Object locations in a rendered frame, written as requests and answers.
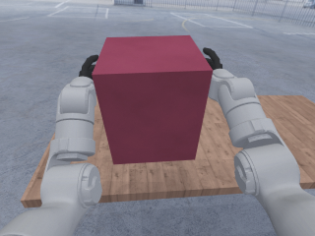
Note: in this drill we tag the robot right forearm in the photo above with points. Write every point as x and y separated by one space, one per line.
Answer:
248 125

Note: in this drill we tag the robot left forearm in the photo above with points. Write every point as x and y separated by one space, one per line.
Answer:
74 129

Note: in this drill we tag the left robot upper arm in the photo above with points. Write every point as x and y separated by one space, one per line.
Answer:
67 192

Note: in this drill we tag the right robot hand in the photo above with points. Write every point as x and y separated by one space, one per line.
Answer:
215 61

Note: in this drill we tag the right robot upper arm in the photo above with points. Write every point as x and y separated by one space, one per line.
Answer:
269 173

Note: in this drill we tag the carton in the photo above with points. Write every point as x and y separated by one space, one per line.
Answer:
152 93

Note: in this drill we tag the left robot hand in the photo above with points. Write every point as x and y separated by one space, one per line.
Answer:
88 68

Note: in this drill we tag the table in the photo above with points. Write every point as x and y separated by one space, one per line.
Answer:
211 173

